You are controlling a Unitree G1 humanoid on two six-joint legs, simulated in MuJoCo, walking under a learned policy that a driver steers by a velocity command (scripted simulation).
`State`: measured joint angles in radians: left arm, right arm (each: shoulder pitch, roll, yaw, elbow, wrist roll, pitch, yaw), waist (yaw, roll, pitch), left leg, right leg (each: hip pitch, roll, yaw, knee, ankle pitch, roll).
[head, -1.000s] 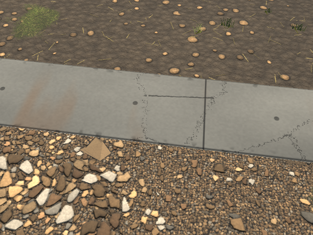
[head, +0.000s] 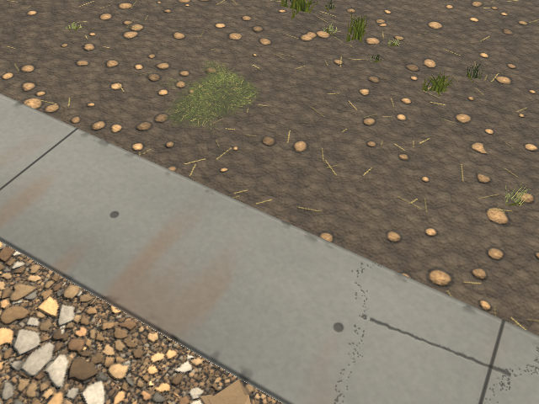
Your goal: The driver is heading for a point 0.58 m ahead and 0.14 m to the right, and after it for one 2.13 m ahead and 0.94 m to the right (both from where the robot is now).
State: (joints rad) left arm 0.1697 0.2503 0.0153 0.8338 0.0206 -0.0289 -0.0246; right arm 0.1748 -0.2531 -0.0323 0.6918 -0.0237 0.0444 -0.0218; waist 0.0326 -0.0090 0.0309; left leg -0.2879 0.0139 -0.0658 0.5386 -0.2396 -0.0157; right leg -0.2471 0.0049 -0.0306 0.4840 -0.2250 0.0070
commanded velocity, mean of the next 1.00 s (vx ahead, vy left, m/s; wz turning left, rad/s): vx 0.15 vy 0.00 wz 0.02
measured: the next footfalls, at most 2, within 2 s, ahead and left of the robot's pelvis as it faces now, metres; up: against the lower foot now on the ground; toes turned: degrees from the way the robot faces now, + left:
left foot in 1.22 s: +0.45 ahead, +0.12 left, +0.00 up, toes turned +1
right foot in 1.72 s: +0.46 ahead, -0.12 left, +0.00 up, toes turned -20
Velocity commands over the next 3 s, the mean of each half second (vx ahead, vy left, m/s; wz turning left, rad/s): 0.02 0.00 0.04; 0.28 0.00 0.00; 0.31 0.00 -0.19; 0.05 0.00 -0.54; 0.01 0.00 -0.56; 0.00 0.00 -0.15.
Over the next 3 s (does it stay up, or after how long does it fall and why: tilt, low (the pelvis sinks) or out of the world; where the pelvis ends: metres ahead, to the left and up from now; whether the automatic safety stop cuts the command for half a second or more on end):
stays up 0.42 -0.01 0.00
